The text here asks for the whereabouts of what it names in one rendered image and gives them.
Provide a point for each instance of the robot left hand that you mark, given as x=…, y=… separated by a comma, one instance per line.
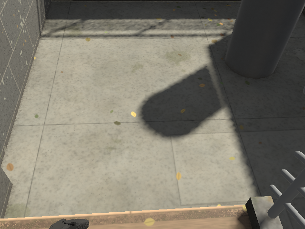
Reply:
x=71, y=224

